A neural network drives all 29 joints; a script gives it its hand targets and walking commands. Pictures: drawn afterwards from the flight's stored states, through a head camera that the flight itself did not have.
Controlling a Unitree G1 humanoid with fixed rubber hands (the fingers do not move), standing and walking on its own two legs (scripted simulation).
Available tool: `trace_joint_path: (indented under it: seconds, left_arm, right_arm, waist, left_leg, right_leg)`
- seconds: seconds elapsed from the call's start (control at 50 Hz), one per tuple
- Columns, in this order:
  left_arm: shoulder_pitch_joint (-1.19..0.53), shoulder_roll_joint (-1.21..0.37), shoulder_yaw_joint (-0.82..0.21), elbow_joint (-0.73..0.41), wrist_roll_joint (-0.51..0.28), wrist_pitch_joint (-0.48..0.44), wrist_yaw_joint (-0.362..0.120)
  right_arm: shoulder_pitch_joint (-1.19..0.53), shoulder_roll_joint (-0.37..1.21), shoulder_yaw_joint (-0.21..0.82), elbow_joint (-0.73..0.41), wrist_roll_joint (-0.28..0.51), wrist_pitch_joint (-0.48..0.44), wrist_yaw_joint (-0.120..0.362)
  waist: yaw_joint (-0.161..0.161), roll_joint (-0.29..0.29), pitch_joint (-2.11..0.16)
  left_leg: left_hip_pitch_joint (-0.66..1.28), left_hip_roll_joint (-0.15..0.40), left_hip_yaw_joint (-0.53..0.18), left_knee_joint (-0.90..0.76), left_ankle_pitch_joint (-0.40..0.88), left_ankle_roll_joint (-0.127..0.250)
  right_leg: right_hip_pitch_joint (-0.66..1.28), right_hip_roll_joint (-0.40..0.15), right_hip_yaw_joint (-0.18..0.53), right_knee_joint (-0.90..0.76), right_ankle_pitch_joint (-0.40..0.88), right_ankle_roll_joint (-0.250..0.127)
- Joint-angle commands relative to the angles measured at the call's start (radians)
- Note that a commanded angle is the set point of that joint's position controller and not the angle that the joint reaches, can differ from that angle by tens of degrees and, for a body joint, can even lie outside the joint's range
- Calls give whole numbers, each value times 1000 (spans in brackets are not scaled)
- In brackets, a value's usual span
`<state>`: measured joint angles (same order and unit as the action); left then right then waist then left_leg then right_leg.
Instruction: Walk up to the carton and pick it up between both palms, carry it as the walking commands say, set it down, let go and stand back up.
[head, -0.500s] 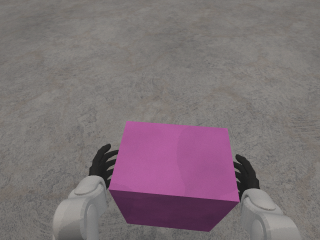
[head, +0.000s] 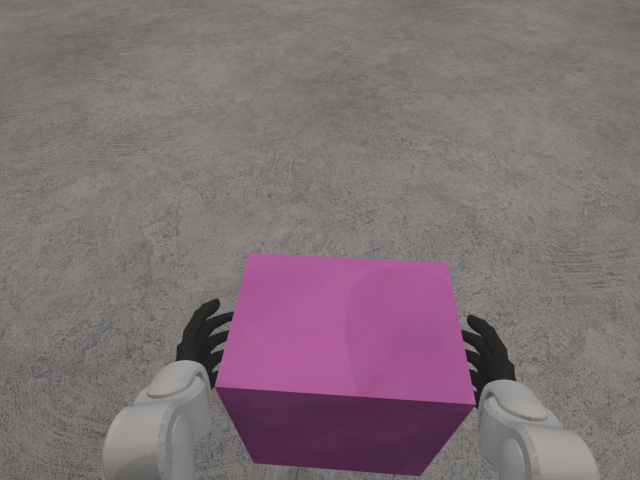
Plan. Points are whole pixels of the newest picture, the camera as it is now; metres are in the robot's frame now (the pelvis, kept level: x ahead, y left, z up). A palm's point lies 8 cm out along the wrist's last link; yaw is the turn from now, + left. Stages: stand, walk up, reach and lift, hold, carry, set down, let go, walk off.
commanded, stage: carry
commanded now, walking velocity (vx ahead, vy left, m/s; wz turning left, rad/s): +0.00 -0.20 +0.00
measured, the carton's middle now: (341, 372) +0.26 +0.01 +0.02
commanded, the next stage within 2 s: none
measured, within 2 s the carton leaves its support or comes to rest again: neither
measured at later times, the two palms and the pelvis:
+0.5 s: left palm (288, 441) +0.17 +0.06 +0.09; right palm (637, 472) +0.16 -0.25 +0.09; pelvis -0.07 -0.10 +0.00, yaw +0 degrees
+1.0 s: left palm out of the picture +0.10 -0.02 +0.11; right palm out of the picture +0.09 -0.33 +0.10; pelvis -0.13 -0.17 +0.01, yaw -1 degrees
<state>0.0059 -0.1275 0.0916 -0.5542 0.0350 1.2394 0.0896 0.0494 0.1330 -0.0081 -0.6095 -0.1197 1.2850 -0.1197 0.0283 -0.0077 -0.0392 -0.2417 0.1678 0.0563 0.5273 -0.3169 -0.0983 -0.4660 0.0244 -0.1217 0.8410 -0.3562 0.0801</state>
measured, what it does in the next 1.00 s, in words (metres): steps to the right: right foot, then left foot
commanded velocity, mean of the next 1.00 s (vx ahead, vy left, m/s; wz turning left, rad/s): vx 0.00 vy -0.08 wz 0.00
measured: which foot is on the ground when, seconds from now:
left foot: down 0.00-0.04, up 0.06-0.44, down 0.46-0.62, up 0.64-1.00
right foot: up 0.00-0.02, down 0.04-0.46, up 0.48-0.58, down 0.60-1.00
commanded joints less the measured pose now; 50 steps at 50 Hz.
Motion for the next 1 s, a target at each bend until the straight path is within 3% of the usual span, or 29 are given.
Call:
trace_joint_path:
  seconds: [0.0, 0.04, 0.06, 0.08, 0.12, 0.14, 0.18, 0.26, 0.28, 0.3, 0.38, 0.4, 0.42, 0.44, 0.46, 0.48, 0.5, 0.54, 0.58, 0.6, 0.62, 0.64, 0.68, 0.72, 0.84, 0.88, 0.94, 0.96, 0.98]
  left_arm:
    - [-473, -830, -740, -255, -344, -26, -79]
    - [-433, -807, -705, -247, -347, -31, -83]
    - [-374, -844, -709, -197, -338, -34, -90]
    - [-393, -843, -696, -196, -336, -30, -96]
    - [-356, -864, -677, -154, -323, -38, -108]
    - [-396, -855, -703, -209, -332, -52, -108]
    - [-376, -855, -669, -156, -320, -43, -117]
    - [-375, -826, -681, -161, -318, -28, -113]
    - [-373, -815, -671, -133, -314, -25, -107]
    - [-406, -815, -680, -163, -317, -25, -103]
    - [-382, -809, -699, -166, -293, -7, -89]
    - [-427, -783, -709, -190, -295, -8, -82]
    - [-420, -795, -699, -164, -286, 0, -84]
    - [-413, -798, -705, -181, -283, -2, -83]
    - [-413, -803, -684, -148, -278, -6, -81]
    - [-431, -812, -692, -166, -280, -13, -86]
    - [-452, -827, -677, -141, -284, -5, -91]
    - [-467, -842, -718, -179, -316, -13, -84]
    - [-427, -800, -702, -204, -315, -16, -83]
    - [-408, -807, -693, -170, -310, -17, -80]
    - [-391, -811, -685, -160, -324, -20, -84]
    - [-413, -827, -698, -176, -334, -22, -87]
    - [-438, -834, -692, -205, -340, -34, -101]
    - [-413, -845, -669, -183, -330, -33, -101]
    - [-395, -790, -638, -126, -309, -14, -106]
    - [-400, -794, -637, -137, -300, -10, -99]
    - [-354, -790, -639, -110, -277, -2, -91]
    - [-392, -760, -649, -160, -283, -6, -88]
    - [-356, -751, -639, -122, -261, 2, -83]
  right_arm:
    - [-392, 850, 592, -125, 380, -73, 99]
    - [-408, 841, 621, -142, 391, -77, 101]
    - [-426, 835, 628, -172, 403, -85, 110]
    - [-473, 840, 631, -176, 410, -85, 112]
    - [-522, 862, 667, -207, 420, -94, 113]
    - [-476, 871, 665, -169, 412, -98, 117]
    - [-526, 864, 675, -175, 407, -92, 113]
    - [-472, 813, 654, -162, 375, -70, 99]
    - [-470, 787, 633, -148, 368, -65, 94]
    - [-480, 812, 635, -136, 380, -60, 95]
    - [-403, 791, 601, -122, 379, -47, 93]
    - [-363, 802, 574, -80, 373, -51, 97]
    - [-421, 829, 568, -89, 379, -53, 100]
    - [-409, 826, 575, -89, 370, -59, 101]
    - [-441, 810, 585, -92, 372, -53, 103]
    - [-483, 809, 608, -117, 379, -51, 111]
    - [-541, 797, 601, -153, 365, -52, 109]
    - [-504, 846, 605, -145, 383, -65, 104]
    - [-412, 824, 601, -124, 380, -65, 104]
    - [-411, 814, 593, -97, 375, -60, 103]
    - [-409, 801, 598, -115, 375, -65, 97]
    - [-430, 809, 598, -132, 375, -72, 99]
    - [-482, 851, 639, -154, 401, -78, 107]
    - [-526, 853, 653, -178, 409, -81, 101]
    - [-485, 806, 634, -131, 367, -61, 81]
    - [-479, 821, 633, -119, 377, -54, 80]
    - [-485, 800, 634, -156, 380, -51, 72]
    - [-436, 792, 607, -110, 378, -47, 73]
    - [-405, 787, 595, -111, 378, -42, 72]
  waist:
    - [-11, 207, -310]
    - [-35, -294, -357]
    - [-21, -227, -329]
    - [-16, -127, -284]
    - [-17, -86, -311]
    - [-26, -78, -295]
    - [-23, -122, -265]
    - [-32, -167, -239]
    - [-29, -174, -210]
    - [-32, -171, -257]
    - [-61, -252, -308]
    - [-89, -116, -314]
    - [-59, 269, -317]
    - [-41, 439, -354]
    - [-27, 172, -219]
    - [-14, 88, -130]
    - [-2, 100, -96]
    - [-3, 239, -229]
    - [-28, 15, -330]
    - [-23, -150, -336]
    - [-27, -212, -356]
    - [-23, -124, -331]
    - [-22, -75, -315]
    - [-25, -99, -294]
    - [-41, -175, -274]
    - [-44, -158, -275]
    - [-38, -237, -317]
    - [-41, -243, -357]
    - [-81, -211, -357]
  left_leg:
    - [-54, 70, -21, 207, 536, 68]
    - [-442, -65, 62, 547, -330, 24]
    - [-360, -60, -6, 677, -349, 43]
    - [-325, -65, -9, 758, -301, 44]
    - [-323, -71, -3, 780, -162, 58]
    - [-297, -54, -7, 743, -97, 59]
    - [-327, -64, 16, 718, -96, 45]
    - [-193, -117, 91, 481, -128, 59]
    - [-212, -113, 76, 462, -119, 54]
    - [-167, -122, 93, 390, -129, 54]
    - [153, -175, 251, -102, -198, 92]
    - [265, -86, 188, -349, 18, 115]
    - [218, 212, -255, -282, 142, 179]
    - [137, 472, -519, -264, 217, 290]
    - [-25, 415, -405, -232, 248, 312]
    - [-154, 320, -250, -182, 249, 250]
    - [-157, 201, -103, -171, 299, 163]
    - [36, 63, -13, 43, 660, 101]
    - [-132, 6, 10, 170, 226, 66]
    - [-290, -56, 58, 281, -175, 42]
    - [-280, -75, 26, 377, -266, 50]
    - [-271, -92, 11, 447, -255, 53]
    - [-275, -93, -34, 496, -165, 69]
    - [-273, -82, -45, 522, -106, 71]
    - [-116, -173, 67, 389, -104, 87]
    - [-111, -190, 96, 264, -111, 86]
    - [-22, -231, 235, -28, -144, 80]
    - [68, -223, 257, -132, -130, 90]
    - [166, -163, 226, -371, -47, 165]
  right_leg:
    - [421, -46, 93, -522, 99, -89]
    - [672, -357, 299, -356, 1173, -155]
    - [482, -380, 295, -401, 1088, -187]
    - [367, -340, 264, -472, 765, -187]
    - [369, -258, 213, -525, 336, -188]
    - [329, -230, 165, -561, 177, -132]
    - [361, -227, 175, -542, 245, -164]
    - [284, -190, 165, -688, -17, -40]
    - [283, -215, 204, -667, 87, -76]
    - [325, -197, 172, -663, 199, -54]
    - [274, -137, 40, -606, 795, 233]
    - [231, -95, 0, -442, 798, 264]
    - [147, -80, 79, -92, 203, 150]
    - [79, -96, 199, 239, -211, 124]
    - [33, -112, 305, 295, -183, 37]
    - [49, -119, 316, 179, -137, -40]
    - [78, -101, 216, 15, -81, -67]
    - [209, -68, 93, -429, 170, -83]
    - [499, -148, 151, -447, 586, -80]
    - [603, -308, 295, -390, 1068, -119]
    - [540, -371, 325, -414, 1075, -124]
    - [475, -354, 307, -465, 851, -102]
    - [447, -319, 294, -536, 485, -89]
    - [410, -291, 228, -538, 406, -107]
    - [305, -215, 192, -734, -11, 85]
    - [382, -205, 147, -700, 273, 113]
    - [480, -200, 116, -653, 740, 206]
    - [477, -177, 83, -616, 802, 262]
    - [440, -100, 28, -424, 830, 358]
